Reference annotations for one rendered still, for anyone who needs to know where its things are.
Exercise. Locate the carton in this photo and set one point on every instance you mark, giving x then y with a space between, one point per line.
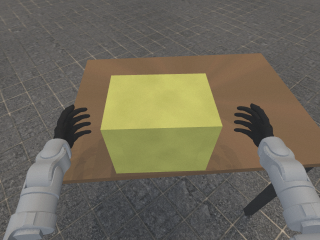
160 122

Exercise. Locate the right robot hand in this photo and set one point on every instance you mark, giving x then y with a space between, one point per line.
259 123

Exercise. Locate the table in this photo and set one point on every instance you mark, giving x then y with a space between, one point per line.
235 80

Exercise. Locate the left robot hand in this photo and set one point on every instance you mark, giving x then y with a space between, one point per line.
66 127

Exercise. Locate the right robot forearm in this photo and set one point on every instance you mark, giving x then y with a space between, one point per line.
297 195

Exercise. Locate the left robot forearm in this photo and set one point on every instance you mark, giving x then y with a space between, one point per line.
35 214

